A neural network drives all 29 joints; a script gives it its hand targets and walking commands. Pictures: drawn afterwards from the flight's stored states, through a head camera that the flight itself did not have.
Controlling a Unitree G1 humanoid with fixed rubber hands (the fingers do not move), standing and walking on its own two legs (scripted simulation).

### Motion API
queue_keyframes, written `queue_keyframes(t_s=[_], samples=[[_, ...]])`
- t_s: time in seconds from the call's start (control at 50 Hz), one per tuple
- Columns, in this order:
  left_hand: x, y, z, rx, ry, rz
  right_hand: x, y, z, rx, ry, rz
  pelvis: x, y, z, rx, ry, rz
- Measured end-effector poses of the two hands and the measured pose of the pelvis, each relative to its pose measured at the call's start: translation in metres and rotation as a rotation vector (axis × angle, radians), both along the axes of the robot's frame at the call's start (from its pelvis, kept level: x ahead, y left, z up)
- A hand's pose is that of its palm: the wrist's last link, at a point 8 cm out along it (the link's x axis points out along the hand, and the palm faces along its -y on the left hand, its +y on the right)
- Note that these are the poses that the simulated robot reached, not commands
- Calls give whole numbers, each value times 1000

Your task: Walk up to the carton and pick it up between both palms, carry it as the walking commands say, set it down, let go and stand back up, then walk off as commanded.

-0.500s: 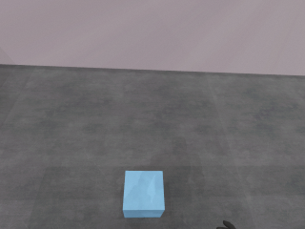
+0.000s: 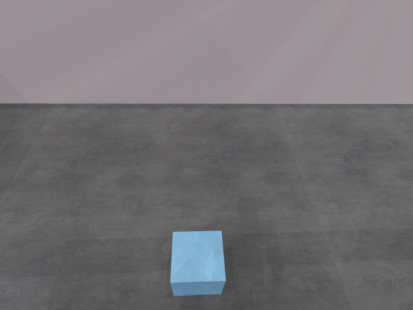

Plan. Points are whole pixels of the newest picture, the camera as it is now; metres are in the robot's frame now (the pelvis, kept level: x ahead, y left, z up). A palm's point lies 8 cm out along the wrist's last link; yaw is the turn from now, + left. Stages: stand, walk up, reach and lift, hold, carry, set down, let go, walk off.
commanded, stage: walk up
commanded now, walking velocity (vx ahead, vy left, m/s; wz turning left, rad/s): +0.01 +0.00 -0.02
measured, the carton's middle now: (197, 263) +0.41 +0.00 -0.67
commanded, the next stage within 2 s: stand in 0.20 s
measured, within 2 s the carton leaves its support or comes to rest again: neither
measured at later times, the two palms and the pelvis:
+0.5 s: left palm out of the picture +0.08 +0.24 -0.14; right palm out of the picture +0.09 -0.23 -0.14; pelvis -0.02 +0.01 -0.02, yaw +1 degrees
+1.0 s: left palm out of the picture +0.16 +0.22 -0.16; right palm (291, 301) +0.17 -0.20 -0.16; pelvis -0.02 +0.00 -0.06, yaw +2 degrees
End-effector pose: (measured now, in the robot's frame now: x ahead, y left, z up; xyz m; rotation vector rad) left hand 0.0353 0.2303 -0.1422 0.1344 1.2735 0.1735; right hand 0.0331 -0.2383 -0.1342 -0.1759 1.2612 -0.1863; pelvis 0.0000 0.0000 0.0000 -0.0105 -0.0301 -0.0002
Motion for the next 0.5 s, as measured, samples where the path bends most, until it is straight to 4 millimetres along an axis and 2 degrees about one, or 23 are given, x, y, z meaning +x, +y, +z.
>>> queue_keyframes(t_s=[0.1, 0.22, 0.3, 0.4, 0.42, 0.44, 0.5], samples=[[-11, 0, -2, -26, 24, -3, -25, 15, 1, 16, 54, -9, -3, 6, 3, 6, -7, -2], [-35, 6, -3, -18, 89, 5, -46, 24, -1, 28, 108, -23, -5, 10, 4, 8, -10, -2], [-50, 7, -3, -12, 130, 13, -52, 25, -3, 31, 127, -28, -6, 10, 4, 9, -8, -2], [-63, 2, -3, -14, 165, 24, -50, 25, -4, 35, 129, -27, -5, 9, 4, 9, -5, 0], [-52, 2, -2, -21, 129, 33, -38, 24, -4, 42, 99, -28, -6, 9, 3, 5, 17, 1], [-31, 3, -1, -19, 73, 33, -18, 22, -4, 42, 53, -17, -10, 9, -1, 0, 45, 3], [48, 6, 2, -7, -57, -16, 60, 11, -5, 22, -63, 19, -22, 8, -15, 0, 93, 9]])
